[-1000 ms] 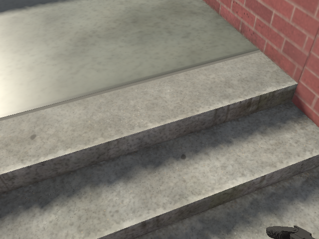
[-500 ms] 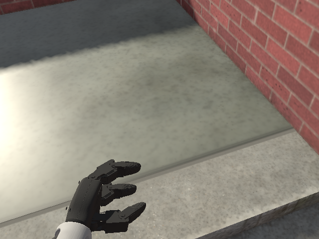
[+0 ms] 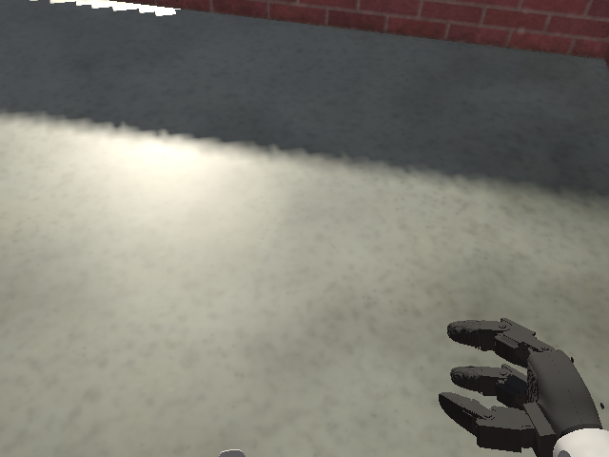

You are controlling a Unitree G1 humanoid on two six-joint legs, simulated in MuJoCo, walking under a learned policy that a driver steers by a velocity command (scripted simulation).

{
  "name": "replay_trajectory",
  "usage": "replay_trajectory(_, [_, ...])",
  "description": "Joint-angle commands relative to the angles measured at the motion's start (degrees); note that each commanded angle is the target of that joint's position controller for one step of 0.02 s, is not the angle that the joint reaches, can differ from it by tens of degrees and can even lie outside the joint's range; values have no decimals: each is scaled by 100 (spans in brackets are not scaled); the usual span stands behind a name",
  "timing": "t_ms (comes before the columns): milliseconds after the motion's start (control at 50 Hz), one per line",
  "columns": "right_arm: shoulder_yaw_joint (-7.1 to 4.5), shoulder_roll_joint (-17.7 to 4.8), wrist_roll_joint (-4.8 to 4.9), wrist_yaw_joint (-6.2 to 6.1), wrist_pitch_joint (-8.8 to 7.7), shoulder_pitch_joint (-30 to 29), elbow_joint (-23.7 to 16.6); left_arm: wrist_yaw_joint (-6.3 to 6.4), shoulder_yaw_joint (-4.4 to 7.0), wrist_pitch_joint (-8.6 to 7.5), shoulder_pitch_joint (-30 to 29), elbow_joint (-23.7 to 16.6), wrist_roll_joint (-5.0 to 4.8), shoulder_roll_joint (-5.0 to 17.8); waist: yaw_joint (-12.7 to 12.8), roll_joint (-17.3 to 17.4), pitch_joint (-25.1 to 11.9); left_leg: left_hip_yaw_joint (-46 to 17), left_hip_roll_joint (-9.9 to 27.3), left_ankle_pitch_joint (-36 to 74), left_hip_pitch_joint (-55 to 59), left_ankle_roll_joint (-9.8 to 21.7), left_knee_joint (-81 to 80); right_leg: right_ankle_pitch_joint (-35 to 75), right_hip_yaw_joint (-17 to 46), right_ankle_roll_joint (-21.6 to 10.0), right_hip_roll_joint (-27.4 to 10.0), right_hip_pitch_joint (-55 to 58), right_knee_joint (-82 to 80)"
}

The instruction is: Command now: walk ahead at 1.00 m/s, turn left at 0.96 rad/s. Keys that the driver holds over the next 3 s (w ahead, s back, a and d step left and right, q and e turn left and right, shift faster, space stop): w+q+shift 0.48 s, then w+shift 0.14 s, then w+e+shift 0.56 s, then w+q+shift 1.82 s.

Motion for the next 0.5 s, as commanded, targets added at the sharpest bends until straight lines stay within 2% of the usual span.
replay_trajectory(20, [-877, -1730, 246, 14, -9, 2547, 375, 44, 617, 8, -1505, -1192, -133, 2436, -1893, -1094, -1586, 311, -841, -820, 4828, 317, -1904, 9342, 429, -1085, -847, -819, 2252])
replay_trajectory(40, [-1042, -2056, 258, 50, -17, 3125, 714, 45, 547, -40, -1568, -1445, -192, 1985, -1895, -429, -1266, -765, -831, -408, 5886, 625, -3682, 6076, 766, -852, -340, -1830, 4544])
replay_trajectory(60, [-1015, -2333, 128, 9, -18, 2347, 780, -54, 232, -299, -1330, -1862, 57, 508, -542, 2205, -457, -3894, -193, -848, 6274, 1382, -5045, 202, 1427, -580, 1165, -4692, 7191])
replay_trajectory(80, [-783, -1723, -15, -85, -169, 2036, 475, -285, 185, -685, -1074, -2317, 60, 444, -308, 2480, -1698, -6730, 626, -3171, 6644, 1637, -6553, 605, 3117, -909, 1119, -5422, 8510])
replay_trajectory(100, [-699, -1259, -112, -79, -312, 2397, 619, -355, 235, -836, -1824, -2529, -128, 618, -481, 1594, -937, -7057, 818, -3183, 6226, 1423, -6911, 657, 3004, -1026, 1093, -6036, 9010])
replay_trajectory(120, [-605, -888, -130, -9, -433, 2854, 1035, -372, 146, -856, -2188, -2653, -171, 358, -345, 426, -64, -6466, 702, -2466, 5496, 1183, -6683, 450, 2834, -1070, 981, -6417, 9105])
replay_trajectory(140, [-546, -617, -88, 37, -477, 2738, 1233, -342, -55, -785, -2183, -2706, -37, -145, -62, -154, 129, -5376, 413, -1640, 4809, 1027, -6083, 349, 2735, -982, 763, -6469, 9183])
replay_trajectory(160, [-502, -432, -107, -21, -458, 2520, 1315, -369, -166, -688, -2019, -2724, 27, -384, 157, -132, 169, -4544, 64, -1335, 4153, 1082, -5800, 296, 2660, -919, 688, -6225, 9187])
replay_trajectory(180, [-494, -490, -108, -59, -438, 2256, 1310, -369, -173, -570, -1742, -2655, 17, -246, 370, -165, 300, -4065, -139, -1275, 3751, 1114, -5954, 252, 2536, -831, 576, -6149, 8779])
replay_trajectory(200, [-469, -468, -103, -94, -472, 2089, 1281, -343, -79, -523, -1712, -2586, -46, 45, 440, -211, 361, -3819, -193, -954, 3586, 1099, -6119, 298, 2496, -747, 489, -6034, 8268])
replay_trajectory(220, [-458, -491, -53, -133, -517, 2019, 1351, -309, -91, -478, -1943, -2667, -11, 126, 467, -241, 524, -3564, -315, -746, 3244, 1005, -6295, 323, 2359, -677, 400, -5904, 7499])
replay_trajectory(240, [-453, -541, 7, -182, -543, 2048, 1406, -240, -108, -485, -2486, -2844, 54, 155, 325, -384, 710, -3302, -467, -510, 2999, 898, -6549, 524, 2177, -621, 344, -5701, 6511])
replay_trajectory(260, [-486, -638, 40, -279, -553, 2185, 1468, -193, -116, -530, -2967, -3014, 118, 212, 136, -369, 812, -3157, -530, -197, 2797, 874, -6743, 961, 1989, -483, 376, -5291, 5403])
replay_trajectory(280, [-516, -670, 100, -362, -535, 2273, 1539, -182, -113, -582, -3335, -3123, 147, 209, -40, -264, 745, -2908, -643, 155, 2620, 805, -6811, 1564, 1823, -327, 468, -4574, 4319])
replay_trajectory(300, [-559, -778, 120, -422, -515, 2339, 1609, -196, -95, -613, -3567, -3180, 78, 131, -145, 130, 538, -2739, -715, 351, 2504, 744, -6888, 2106, 1705, -218, 618, -3723, 3413])
replay_trajectory(320, [-620, -945, 122, -448, -510, 2386, 1608, -204, -53, -601, -3661, -3208, -87, 139, -216, 420, 356, -2757, -674, 231, 2574, 699, -7018, 2399, 1724, -89, 757, -3036, 2525])
replay_trajectory(360, [-699, -1090, 160, -477, -529, 2494, 1619, -177, 159, -531, -3623, -3186, -426, 454, -262, 799, 141, -3216, -388, 33, 3477, 597, -6986, 2773, 2080, 119, 910, -2475, 1467])
replay_trajectory(380, [-735, -1095, 172, -509, -509, 2450, 1615, -161, 271, -500, -3548, -3115, -532, 660, -214, 884, 160, -3326, -344, 281, 4131, 498, -6699, 2584, 2246, 137, 899, -2554, 1156])
replay_trajectory(400, [-781, -1119, 156, -524, -465, 2418, 1604, -149, 387, -496, -3351, -3055, -585, 838, -115, 1008, 67, -3460, -319, 1055, 4729, 416, -6238, 2258, 2276, 110, 937, -2490, 1003])
replay_trajectory(420, [-826, -1138, 104, -527, -389, 2359, 1581, -137, 517, -509, -2865, -2914, -608, 1010, 115, 1056, -188, -3467, -338, 2144, 5196, 285, -5425, 1877, 2275, 9, 937, -2168, 937])
replay_trajectory(440, [-846, -1192, -17, -469, -317, 2230, 1518, -116, 624, -494, -2026, -2732, -630, 1133, 550, 993, -730, -3188, -459, 2953, 5272, 63, -4140, 1459, 2232, -166, 775, -1370, 987])
replay_trajectory(460, [-711, -811, -214, -377, -322, 2096, 1302, -95, 631, -439, -643, -2479, -527, 1209, 1015, 785, -1739, -2990, -438, 2587, 4111, -28, -2360, 585, 2654, -428, 129, 774, 1869])
replay_trajectory(480, [-439, 268, -138, -325, -380, 3087, 1136, -138, 639, -434, -59, -2319, -160, 1522, 390, -2080, -2481, -2520, -1123, -1500, 2033, -196, -299, -818, 5200, -1117, -1117, 2735, 1111])
replay_trajectory(500, [-375, -137, 356, -372, -418, 3283, 1060, -262, 634, -478, -209, -2272, -47, 1412, 338, -3417, -2336, -1991, -701, -1110, 843, -238, 840, -2875, 7661, -1668, -1860, 2484, -215])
